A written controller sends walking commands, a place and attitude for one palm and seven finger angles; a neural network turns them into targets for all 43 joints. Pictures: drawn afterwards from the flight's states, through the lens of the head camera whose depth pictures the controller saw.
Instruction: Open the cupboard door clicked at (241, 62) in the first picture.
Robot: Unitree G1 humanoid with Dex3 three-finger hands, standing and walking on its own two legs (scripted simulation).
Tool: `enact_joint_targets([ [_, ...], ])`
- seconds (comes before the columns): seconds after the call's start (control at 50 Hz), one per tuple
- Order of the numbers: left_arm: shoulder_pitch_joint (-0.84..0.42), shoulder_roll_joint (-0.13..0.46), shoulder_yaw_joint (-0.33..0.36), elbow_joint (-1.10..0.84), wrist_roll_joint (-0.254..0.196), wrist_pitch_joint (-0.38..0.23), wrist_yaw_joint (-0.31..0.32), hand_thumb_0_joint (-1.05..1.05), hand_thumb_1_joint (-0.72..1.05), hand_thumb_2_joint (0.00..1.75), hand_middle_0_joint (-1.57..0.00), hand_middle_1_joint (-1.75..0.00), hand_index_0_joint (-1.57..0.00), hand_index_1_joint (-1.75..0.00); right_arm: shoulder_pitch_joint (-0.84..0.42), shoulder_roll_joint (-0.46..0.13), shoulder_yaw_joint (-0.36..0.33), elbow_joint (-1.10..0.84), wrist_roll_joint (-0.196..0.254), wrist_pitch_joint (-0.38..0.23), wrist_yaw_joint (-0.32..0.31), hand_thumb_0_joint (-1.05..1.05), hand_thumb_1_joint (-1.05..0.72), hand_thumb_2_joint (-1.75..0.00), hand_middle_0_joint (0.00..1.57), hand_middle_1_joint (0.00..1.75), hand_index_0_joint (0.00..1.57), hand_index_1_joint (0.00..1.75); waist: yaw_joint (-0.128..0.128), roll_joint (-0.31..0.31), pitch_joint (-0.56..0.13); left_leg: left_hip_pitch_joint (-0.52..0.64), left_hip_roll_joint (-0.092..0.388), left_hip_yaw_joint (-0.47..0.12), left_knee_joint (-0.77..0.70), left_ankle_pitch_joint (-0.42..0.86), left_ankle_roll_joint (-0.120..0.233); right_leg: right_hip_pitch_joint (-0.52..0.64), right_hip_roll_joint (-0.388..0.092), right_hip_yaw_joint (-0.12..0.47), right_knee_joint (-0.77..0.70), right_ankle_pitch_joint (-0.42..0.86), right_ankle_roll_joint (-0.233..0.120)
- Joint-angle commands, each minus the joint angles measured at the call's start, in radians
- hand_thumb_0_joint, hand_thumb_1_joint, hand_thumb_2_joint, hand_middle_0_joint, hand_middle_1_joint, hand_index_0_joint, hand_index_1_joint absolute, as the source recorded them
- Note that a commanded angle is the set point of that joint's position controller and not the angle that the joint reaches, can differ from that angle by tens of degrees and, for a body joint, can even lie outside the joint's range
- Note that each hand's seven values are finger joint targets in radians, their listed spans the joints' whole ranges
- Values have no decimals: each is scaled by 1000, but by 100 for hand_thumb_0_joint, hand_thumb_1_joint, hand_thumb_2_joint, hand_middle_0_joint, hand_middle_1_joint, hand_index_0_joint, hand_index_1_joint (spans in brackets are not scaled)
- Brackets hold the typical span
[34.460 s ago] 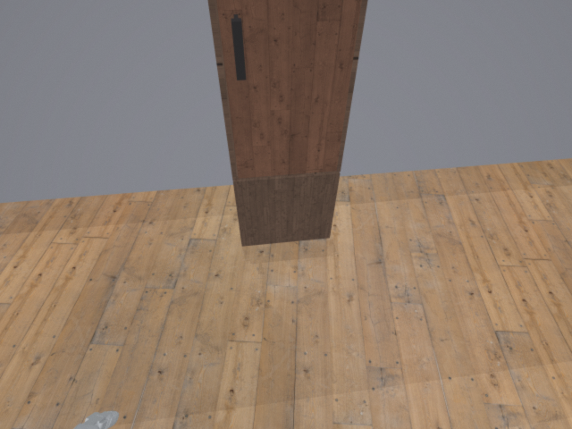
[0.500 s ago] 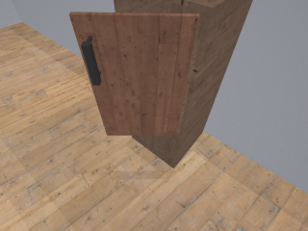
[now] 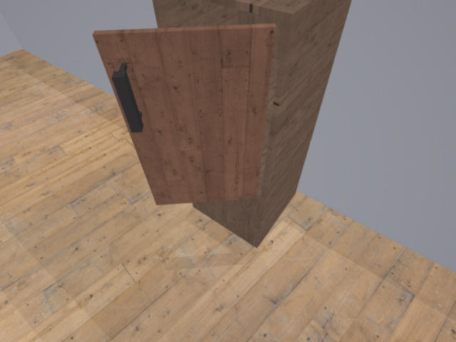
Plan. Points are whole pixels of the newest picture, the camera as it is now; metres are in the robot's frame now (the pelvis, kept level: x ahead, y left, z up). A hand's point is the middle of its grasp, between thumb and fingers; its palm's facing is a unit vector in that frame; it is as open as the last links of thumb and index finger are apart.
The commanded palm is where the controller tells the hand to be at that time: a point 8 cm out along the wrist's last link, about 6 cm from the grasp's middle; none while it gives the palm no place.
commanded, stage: look again from close up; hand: left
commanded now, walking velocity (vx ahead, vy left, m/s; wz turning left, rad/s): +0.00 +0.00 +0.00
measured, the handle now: (130, 98) +0.57 +0.26 +0.12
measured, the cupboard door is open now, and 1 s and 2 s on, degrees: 40 40 40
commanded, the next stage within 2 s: shuffle to correct the standing spot in 0.48 s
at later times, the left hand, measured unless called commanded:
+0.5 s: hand out of the picture +0.03 +0.13 -0.17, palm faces +0.02 -0.98 -0.21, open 7.3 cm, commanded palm none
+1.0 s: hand out of the picture +0.02 +0.19 -0.19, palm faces +0.12 -0.97 -0.19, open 7.4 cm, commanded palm none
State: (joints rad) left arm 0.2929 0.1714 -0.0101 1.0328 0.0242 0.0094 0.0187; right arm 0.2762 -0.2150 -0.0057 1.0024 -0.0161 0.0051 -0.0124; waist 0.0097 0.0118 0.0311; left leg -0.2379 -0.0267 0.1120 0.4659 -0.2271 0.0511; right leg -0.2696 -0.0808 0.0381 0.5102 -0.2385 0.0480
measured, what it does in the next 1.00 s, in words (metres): stands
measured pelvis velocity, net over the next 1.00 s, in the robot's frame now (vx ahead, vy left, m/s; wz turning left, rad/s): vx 0.04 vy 0.01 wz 0.06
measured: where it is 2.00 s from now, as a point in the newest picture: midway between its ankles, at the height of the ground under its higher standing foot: outside the picture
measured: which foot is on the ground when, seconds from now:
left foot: down 0.00-1.00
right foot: down 0.00-0.90, up 0.92-1.00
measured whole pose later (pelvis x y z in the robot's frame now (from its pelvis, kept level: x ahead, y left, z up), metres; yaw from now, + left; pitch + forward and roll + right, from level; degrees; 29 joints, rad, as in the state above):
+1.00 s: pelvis +0.04 +0.01 +0.00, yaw +4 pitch +0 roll +0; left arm 0.31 0.20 0.05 1.07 0.03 0.03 0.03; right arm 0.26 -0.17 -0.02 1.02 -0.03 -0.01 -0.02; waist 0.02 -0.06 0.04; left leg -0.27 -0.01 0.11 0.54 -0.27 0.06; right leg -0.33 -0.07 -0.02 0.85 -0.49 -0.01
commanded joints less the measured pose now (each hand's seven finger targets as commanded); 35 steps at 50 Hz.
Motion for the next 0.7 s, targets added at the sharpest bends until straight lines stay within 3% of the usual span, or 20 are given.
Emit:
enact_joint_targets([
  [0.0, 36, 121, 19, -28, -6, -18, 8, 0, 90, 90, -20, -30, -20, -30, 2, -93, -17, -37, 1, -36, -4, 0, -90, -90, 20, 30, 20, 30, 0, 0, -12, -10, 134, -151, -159, -56, -6, 26, -13, 20, -75, 39, -67],
  [0.06, 31, 115, 18, -16, -7, -17, 9, 0, 90, 90, -20, -30, -20, -30, 8, -84, -15, -16, 2, -33, -5, 0, -90, -90, 20, 30, 20, 30, -1, 5, 23, -29, 130, -146, -159, -93, -11, 13, -13, 29, -95, 6, -69],
  [0.26, 17, 104, 17, 7, -11, -27, 11, 0, 90, 90, -20, -30, -20, -30, 45, -53, -10, 37, 4, -31, -9, 0, -90, -90, 20, 30, 20, 30, -12, -55, 12, 25, 122, -107, -98, 14, -25, 5, -18, 56, -128, 47, -75],
  [0.38, 23, 98, 22, 20, -13, -34, 13, 0, 90, 90, -20, -30, -20, -30, 46, -43, -9, 60, 4, -35, -14, 0, -90, -90, 20, 30, 20, 30, -11, -49, -26, 59, 131, -96, -79, 98, -30, 43, -17, 50, -108, 171, -79],
  [0.56, 27, 100, 23, 28, -13, -35, 15, 0, 90, 90, -20, -30, -20, -30, 39, -33, -7, 77, 4, -32, -17, 0, -90, -90, 20, 30, 20, 30, -9, -31, 2, 63, 132, -89, -81, 110, -37, 49, -19, 47, -123, 195, -83],
  [0.62, 32, 127, 38, 19, -7, -30, 14, 0, 90, 90, -20, -30, -20, -30, 32, -45, -11, 65, 2, -21, -10, 0, -90, -90, 20, 30, 20, 30, 2, -45, 28, 11, 102, -73, -38, 2, -38, 52, -45, 70, -133, 48, -99],
  [0.64, 37, 141, 47, 15, -6, -27, 13, 0, 90, 90, -20, -30, -20, -30, 29, -44, -14, 55, 0, -17, -8, 0, -90, -90, 20, 30, 20, 30, 6, -56, 37, -25, 85, -61, -10, -35, -41, 61, -70, 98, -148, 3, -111],
  [0.68, 62, 182, 68, 8, -6, -22, 14, 0, 90, 90, -20, -30, -20, -30, 15, -40, -19, 36, -1, -7, -4, 0, -90, -90, 20, 30, 20, 30, 20, -134, 37, -103, 51, -30, 96, -115, -51, 95, -155, 181, -209, -60, -152],
])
